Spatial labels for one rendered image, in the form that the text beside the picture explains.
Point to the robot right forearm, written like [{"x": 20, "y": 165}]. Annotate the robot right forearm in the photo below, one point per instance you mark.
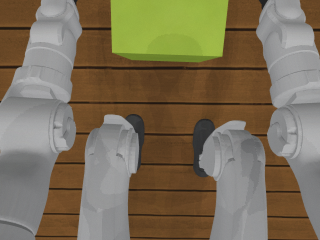
[{"x": 292, "y": 59}]

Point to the left robot upper arm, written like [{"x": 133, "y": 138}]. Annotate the left robot upper arm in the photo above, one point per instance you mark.
[{"x": 33, "y": 131}]

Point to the robot left forearm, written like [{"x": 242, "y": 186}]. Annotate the robot left forearm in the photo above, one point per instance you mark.
[{"x": 50, "y": 53}]

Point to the carton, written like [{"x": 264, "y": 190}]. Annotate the carton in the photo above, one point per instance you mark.
[{"x": 168, "y": 30}]

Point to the right robot upper arm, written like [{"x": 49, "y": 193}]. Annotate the right robot upper arm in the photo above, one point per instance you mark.
[{"x": 294, "y": 134}]

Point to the right robot shin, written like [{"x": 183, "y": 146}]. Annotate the right robot shin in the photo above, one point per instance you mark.
[{"x": 231, "y": 125}]

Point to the right robot foot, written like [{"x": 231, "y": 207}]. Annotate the right robot foot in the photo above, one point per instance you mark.
[{"x": 202, "y": 131}]

